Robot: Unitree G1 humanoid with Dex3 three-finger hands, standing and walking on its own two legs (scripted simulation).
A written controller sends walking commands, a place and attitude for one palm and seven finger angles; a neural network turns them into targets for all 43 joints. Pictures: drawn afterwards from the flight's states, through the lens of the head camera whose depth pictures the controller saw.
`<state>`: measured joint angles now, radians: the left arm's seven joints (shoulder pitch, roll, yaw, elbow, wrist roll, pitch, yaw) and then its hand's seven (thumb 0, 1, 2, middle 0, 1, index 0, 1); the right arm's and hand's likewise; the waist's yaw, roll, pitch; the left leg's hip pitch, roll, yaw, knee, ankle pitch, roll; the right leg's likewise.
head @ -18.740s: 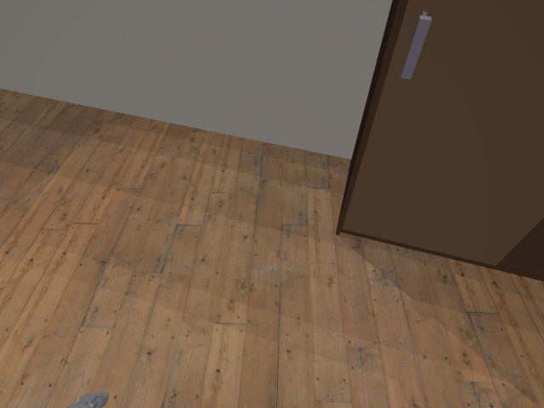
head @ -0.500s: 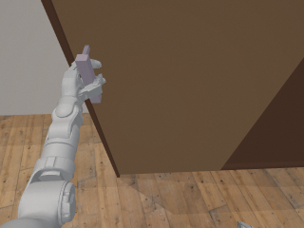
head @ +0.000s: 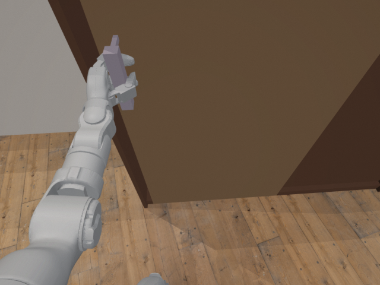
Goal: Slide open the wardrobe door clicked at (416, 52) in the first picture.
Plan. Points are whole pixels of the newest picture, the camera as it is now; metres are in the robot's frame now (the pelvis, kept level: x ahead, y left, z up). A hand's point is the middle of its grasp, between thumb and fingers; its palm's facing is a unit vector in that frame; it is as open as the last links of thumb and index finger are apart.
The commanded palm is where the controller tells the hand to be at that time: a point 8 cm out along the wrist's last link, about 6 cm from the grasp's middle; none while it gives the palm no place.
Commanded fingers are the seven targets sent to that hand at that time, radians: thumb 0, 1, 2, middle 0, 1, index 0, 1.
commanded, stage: step sideways, sliding the door along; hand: left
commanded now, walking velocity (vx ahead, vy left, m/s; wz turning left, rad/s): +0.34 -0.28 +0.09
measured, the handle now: (121, 74) +0.52 +0.15 +0.15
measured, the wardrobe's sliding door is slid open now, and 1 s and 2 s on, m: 0.03 0.20 0.45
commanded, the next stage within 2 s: stop walking and hold the door there in 1.86 s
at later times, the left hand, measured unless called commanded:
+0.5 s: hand (142, 86) +0.48 +0.10 +0.15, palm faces +0.22 -0.97 -0.11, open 5.8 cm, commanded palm +0.46 +0.10 +0.16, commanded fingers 0.00 0.90 0.90 -0.45 -1.40 -0.45 -1.40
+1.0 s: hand (212, 84) +0.49 -0.05 +0.15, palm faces +0.35 -0.93 -0.11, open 6.4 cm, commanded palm +0.46 -0.07 +0.16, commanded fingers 0.00 0.90 0.90 -0.45 -1.40 -0.45 -1.40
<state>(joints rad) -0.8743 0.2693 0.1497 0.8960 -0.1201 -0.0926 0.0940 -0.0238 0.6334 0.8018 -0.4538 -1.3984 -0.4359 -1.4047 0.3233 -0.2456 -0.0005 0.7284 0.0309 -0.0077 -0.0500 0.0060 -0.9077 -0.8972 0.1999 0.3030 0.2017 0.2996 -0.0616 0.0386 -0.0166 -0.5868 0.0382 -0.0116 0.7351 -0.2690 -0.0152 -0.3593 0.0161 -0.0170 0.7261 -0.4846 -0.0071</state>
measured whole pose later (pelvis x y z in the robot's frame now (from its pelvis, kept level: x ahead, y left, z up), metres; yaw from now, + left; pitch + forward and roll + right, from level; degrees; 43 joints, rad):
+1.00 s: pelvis +0.13 -0.27 +0.01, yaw +12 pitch -2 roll +0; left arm -0.54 0.17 0.02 0.19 -0.11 -0.09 0.11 0.01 0.69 0.79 -0.45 -1.40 -0.23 -1.41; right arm 0.12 -0.20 -0.02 0.59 0.04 -0.14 -0.01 0.01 -0.91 -0.90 0.20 0.30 0.20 0.30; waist 0.13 0.08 0.29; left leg -0.20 0.25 0.00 0.58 -0.31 -0.14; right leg -0.38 -0.01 -0.03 0.71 -0.30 0.01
